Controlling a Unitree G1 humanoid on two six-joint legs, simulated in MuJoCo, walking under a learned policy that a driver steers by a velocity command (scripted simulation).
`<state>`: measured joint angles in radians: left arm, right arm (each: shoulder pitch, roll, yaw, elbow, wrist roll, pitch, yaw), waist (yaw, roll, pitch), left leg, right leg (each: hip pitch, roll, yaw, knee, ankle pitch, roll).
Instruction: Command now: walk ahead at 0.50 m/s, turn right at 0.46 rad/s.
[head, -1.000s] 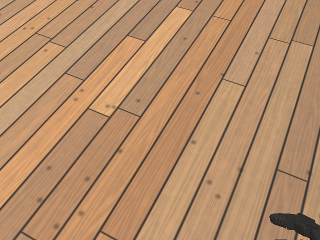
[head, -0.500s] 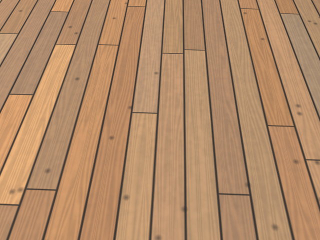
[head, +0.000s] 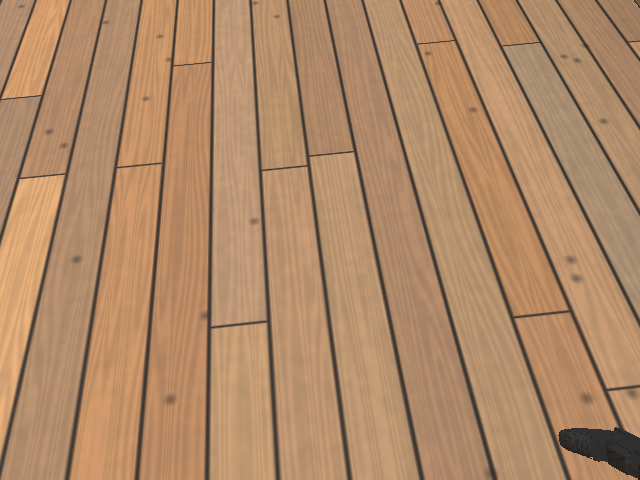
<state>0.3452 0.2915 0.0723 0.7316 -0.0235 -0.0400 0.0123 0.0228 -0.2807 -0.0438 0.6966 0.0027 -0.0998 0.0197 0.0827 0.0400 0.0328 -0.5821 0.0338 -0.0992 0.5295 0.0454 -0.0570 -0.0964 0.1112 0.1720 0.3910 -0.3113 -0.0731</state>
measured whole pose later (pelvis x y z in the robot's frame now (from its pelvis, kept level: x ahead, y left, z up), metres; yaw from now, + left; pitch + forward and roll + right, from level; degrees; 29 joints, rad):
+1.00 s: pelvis +0.52 +0.07 -0.02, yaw +22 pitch +2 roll -3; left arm 0.34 0.31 0.09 0.84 -0.03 -0.06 0.00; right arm 0.06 -0.28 -0.05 0.62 0.02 -0.02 0.06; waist 0.09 0.03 0.04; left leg -0.58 0.06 0.03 0.63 -0.11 0.07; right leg 0.09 -0.03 -0.23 0.29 -0.40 0.05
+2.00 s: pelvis +1.07 +0.25 +0.00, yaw +0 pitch +2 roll -1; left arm 0.34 0.30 0.07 0.72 -0.03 -0.03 0.01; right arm 0.04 -0.28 -0.03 0.67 0.00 -0.10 0.02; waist 0.08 0.03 0.03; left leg -0.56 0.02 -0.10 0.51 0.01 -0.06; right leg -0.10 0.12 0.19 0.43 -0.35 -0.06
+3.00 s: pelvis +1.59 +0.22 -0.01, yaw +6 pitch +1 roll -3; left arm 0.33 0.28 0.08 0.85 -0.01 -0.07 0.01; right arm 0.09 -0.27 -0.05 0.71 0.02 -0.02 0.05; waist 0.08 0.03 0.03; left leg -0.62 0.09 0.01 0.66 -0.04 0.04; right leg 0.10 0.00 -0.26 0.24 -0.35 0.02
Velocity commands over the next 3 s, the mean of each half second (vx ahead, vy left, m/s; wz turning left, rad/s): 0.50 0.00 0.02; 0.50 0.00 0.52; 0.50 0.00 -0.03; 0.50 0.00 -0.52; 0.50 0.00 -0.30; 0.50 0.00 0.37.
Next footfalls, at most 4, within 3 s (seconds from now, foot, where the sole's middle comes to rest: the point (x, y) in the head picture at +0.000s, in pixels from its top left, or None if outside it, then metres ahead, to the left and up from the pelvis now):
0.08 left None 0.22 0.14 -0.78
0.54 right None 0.45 -0.10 -0.78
1.02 left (270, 386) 0.65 0.23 -0.78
1.58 right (319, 256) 1.02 0.15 -0.78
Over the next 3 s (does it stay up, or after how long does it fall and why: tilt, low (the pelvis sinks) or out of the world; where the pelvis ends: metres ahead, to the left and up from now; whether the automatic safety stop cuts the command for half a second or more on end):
stays up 1.59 0.22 -0.01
